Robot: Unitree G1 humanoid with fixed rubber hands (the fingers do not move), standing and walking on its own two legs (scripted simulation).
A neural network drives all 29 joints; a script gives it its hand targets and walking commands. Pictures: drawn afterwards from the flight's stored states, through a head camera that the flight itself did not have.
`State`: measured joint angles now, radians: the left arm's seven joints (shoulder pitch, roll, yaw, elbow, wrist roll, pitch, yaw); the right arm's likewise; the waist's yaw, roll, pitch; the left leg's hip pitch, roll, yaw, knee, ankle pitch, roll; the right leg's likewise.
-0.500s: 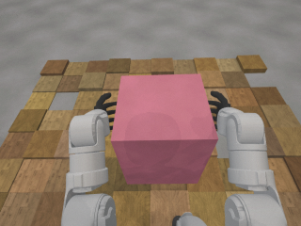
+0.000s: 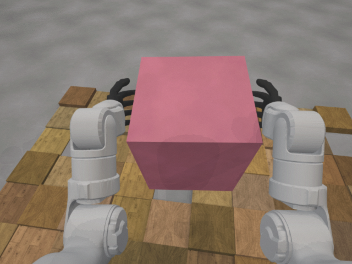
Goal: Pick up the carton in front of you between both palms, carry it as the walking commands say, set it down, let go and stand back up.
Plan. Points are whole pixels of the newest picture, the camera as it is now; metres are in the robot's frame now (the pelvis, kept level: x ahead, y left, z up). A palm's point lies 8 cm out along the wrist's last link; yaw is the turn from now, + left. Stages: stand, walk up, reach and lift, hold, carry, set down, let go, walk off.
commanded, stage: carry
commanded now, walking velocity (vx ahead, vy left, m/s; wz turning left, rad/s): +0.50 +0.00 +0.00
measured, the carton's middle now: (191, 130) +0.40 +0.01 +0.10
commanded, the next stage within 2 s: none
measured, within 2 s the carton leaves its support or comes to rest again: neither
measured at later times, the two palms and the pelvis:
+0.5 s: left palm (157, 67) +0.67 +0.11 +0.09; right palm (250, 68) +0.69 -0.19 +0.08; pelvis +0.32 -0.04 +0.00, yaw +1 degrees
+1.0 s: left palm (148, 1) +0.97 +0.17 +0.18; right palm out of the picture +0.98 -0.13 +0.19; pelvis +0.62 +0.01 -0.02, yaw -1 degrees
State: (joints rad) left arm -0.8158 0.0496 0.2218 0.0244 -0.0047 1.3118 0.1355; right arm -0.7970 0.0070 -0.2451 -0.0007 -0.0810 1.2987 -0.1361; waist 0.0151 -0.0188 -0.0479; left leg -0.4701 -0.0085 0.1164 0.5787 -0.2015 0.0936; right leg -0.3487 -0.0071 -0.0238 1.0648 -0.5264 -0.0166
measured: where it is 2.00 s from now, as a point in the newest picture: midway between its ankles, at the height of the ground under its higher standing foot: (178, 126)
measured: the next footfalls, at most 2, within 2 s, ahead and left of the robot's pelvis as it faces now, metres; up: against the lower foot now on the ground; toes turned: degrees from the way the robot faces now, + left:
right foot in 0.40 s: +0.48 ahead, -0.10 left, +0.01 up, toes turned -6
left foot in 0.98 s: +0.77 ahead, +0.10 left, -0.04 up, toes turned +4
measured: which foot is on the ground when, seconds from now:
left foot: down 0.00-0.42, up 0.44-0.96, down 0.98-1.00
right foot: up 0.00-0.38, down 0.40-1.00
